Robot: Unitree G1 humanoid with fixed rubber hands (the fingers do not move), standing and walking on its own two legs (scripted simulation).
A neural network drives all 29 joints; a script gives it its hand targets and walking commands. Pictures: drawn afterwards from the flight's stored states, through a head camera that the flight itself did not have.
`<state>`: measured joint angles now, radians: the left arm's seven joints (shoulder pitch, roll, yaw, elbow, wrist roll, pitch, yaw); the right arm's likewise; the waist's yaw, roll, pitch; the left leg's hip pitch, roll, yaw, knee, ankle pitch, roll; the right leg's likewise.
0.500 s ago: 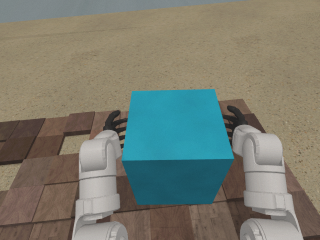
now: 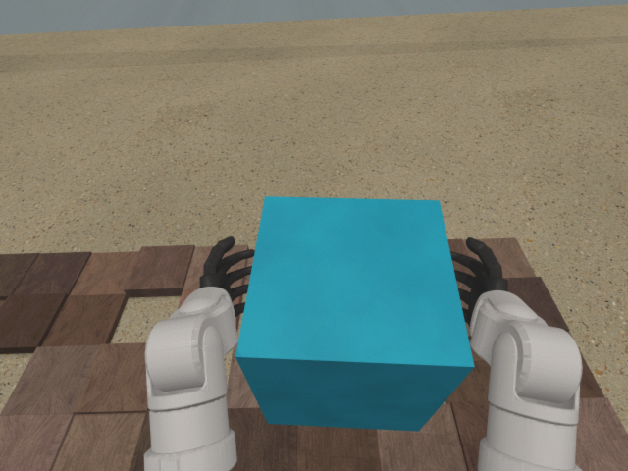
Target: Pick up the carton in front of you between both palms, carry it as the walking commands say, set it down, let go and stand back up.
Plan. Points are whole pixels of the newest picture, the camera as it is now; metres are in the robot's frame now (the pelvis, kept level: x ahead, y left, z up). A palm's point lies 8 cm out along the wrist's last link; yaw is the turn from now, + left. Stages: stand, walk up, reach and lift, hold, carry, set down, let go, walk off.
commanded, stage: carry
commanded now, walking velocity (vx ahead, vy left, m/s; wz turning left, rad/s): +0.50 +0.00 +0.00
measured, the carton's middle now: (346, 321) +0.31 +0.00 +0.04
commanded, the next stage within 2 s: none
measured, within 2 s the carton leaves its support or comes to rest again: neither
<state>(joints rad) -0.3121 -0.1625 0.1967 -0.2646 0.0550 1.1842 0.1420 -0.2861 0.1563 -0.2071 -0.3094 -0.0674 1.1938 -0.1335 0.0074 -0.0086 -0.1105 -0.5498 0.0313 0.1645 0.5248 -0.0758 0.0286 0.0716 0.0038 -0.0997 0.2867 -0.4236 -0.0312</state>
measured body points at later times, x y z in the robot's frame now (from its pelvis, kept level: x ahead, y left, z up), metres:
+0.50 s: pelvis +0.29 +0.00 +0.00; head +0.27 +0.00 +0.45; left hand +0.63 +0.15 +0.12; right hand +0.63 -0.15 +0.12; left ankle +0.15 +0.08 -0.73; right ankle +0.45 -0.11 -0.71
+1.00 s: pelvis +0.60 -0.04 +0.01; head +0.63 -0.06 +0.45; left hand +0.95 +0.10 +0.12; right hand +0.95 -0.20 +0.12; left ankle +0.75 +0.05 -0.71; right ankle +0.47 -0.09 -0.73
